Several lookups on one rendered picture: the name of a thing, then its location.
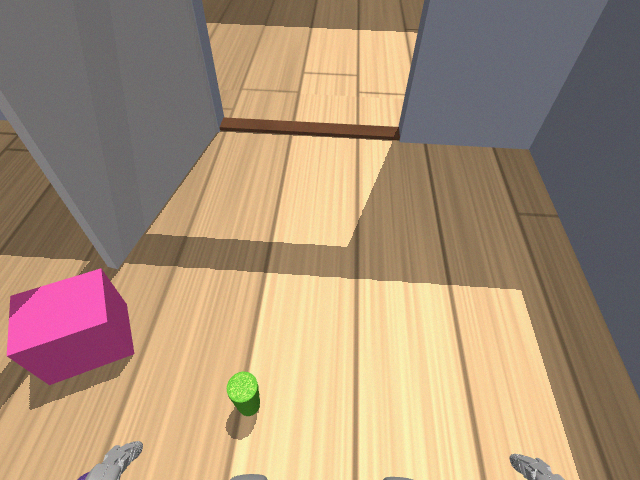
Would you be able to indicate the right robot hand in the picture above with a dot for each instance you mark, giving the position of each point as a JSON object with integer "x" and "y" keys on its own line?
{"x": 533, "y": 469}

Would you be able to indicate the left robot hand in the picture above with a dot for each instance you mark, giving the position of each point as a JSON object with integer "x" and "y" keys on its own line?
{"x": 115, "y": 462}

